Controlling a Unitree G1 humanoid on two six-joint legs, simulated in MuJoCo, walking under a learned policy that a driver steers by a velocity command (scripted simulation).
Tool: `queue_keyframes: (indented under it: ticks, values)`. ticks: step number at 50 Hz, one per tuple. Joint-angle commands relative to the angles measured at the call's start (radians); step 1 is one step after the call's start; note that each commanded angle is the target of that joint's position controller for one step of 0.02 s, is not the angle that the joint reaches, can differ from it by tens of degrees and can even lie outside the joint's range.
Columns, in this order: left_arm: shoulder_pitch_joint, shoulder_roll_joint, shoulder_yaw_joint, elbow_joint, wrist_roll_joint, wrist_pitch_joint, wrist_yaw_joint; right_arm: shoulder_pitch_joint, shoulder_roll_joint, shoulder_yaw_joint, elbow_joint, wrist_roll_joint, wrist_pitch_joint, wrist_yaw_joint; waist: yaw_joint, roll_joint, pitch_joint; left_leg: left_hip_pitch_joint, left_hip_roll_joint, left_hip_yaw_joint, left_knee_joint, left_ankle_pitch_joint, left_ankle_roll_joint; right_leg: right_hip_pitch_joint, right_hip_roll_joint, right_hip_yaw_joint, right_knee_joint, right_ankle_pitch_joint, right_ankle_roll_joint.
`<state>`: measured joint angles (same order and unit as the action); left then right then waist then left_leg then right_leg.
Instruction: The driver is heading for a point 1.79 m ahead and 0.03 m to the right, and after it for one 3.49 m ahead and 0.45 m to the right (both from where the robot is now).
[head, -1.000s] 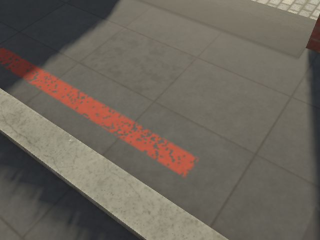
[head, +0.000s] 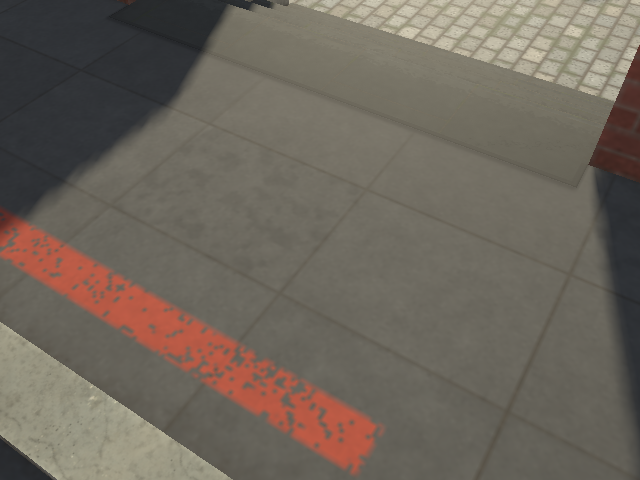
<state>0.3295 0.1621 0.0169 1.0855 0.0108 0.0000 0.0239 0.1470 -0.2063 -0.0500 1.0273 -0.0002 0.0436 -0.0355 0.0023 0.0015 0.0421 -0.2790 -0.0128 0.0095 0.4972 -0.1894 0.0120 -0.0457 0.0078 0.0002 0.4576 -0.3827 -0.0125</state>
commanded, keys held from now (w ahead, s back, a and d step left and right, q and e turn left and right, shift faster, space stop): no key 1.00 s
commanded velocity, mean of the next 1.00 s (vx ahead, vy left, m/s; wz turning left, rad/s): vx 0.00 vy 0.00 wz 0.00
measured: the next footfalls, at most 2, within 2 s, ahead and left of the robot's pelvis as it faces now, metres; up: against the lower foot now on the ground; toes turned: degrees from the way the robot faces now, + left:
left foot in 1.68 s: +0.24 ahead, +0.18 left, +0.07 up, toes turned +9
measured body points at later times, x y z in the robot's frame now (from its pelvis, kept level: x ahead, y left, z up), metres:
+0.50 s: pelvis -0.01 -0.01 +0.00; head +0.00 -0.01 +0.45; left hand -0.07 +0.21 -0.15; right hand +0.02 -0.25 -0.16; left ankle +0.05 +0.11 -0.73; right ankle -0.08 -0.11 -0.73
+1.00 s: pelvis -0.01 -0.02 +0.00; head +0.00 -0.02 +0.45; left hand -0.08 +0.19 -0.15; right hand +0.00 -0.26 -0.16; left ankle +0.05 +0.11 -0.73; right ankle -0.08 -0.11 -0.73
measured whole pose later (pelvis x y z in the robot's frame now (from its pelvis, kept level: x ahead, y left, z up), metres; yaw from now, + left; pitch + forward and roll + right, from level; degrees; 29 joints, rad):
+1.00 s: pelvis -0.01 -0.02 +0.00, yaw +0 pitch -1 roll +0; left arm 0.44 0.13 0.00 1.09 0.01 -0.01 0.02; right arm 0.24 -0.17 -0.03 1.12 0.00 0.04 -0.06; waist 0.00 0.01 0.03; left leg -0.30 0.02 -0.02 0.47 -0.16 -0.02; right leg -0.06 0.05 -0.03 0.42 -0.35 -0.05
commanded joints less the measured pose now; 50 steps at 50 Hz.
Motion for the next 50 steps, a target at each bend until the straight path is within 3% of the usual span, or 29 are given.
queue_keyframes:
  ticks: [1, 19, 50]
  values:
    - [0.086, 0.09, 0.011, 0.002, 0.001, -0.006, 0.003, 0.016, -0.089, -0.015, -0.018, 0.0, -0.002, -0.006, -0.007, -0.008, -0.007, 0.182, 0.062, -0.063, -0.033, 0.244, 0.036, -0.192, -0.053, 0.034, -0.103, 0.279, 0.002]
    - [0.157, 0.061, -0.004, 0.033, 0.002, -0.007, 0.008, 0.063, -0.067, -0.004, 0.046, -0.002, -0.002, -0.015, -0.007, -0.011, 0.041, 0.137, 0.062, -0.064, -0.072, 0.122, 0.016, -0.229, -0.044, 0.031, -0.149, 0.151, -0.013]
    - [0.244, 0.045, -0.009, 0.011, 0.0, -0.006, 0.001, 0.139, -0.051, 0.013, 0.083, 0.003, -0.007, -0.023, -0.004, -0.007, 0.044, 0.12, 0.07, -0.06, -0.056, 0.162, 0.004, -0.214, -0.04, 0.033, -0.152, 0.254, -0.023]
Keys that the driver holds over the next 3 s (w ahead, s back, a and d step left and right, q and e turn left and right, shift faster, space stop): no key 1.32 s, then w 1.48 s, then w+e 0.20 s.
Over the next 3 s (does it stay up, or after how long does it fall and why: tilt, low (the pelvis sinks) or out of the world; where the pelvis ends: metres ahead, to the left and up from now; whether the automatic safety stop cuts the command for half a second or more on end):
stays up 0.74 0.18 0.00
